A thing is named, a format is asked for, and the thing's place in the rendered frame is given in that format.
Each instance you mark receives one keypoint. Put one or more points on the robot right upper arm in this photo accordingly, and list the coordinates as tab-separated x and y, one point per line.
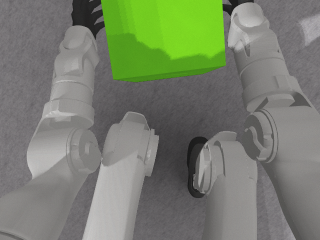
286	141

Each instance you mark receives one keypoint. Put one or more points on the carton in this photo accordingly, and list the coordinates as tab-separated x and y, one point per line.
161	39

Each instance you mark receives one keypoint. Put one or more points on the robot thigh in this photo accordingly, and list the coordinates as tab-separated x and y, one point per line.
119	184
231	204

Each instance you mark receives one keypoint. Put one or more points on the left robot forearm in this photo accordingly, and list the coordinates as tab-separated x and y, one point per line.
72	87

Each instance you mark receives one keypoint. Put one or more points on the robot right thigh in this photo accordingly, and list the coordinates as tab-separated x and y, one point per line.
231	204

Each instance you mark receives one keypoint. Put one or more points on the robot left upper arm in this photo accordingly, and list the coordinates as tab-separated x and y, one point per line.
60	161

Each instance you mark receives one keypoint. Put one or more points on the right robot hand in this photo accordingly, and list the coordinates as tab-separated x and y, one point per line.
234	3

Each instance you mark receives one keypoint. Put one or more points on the right robot forearm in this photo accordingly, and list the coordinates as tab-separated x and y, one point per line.
260	63

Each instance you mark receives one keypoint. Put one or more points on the robot left thigh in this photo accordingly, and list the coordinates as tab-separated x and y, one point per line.
119	184

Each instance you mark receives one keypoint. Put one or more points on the left robot hand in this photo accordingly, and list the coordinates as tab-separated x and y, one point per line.
82	15

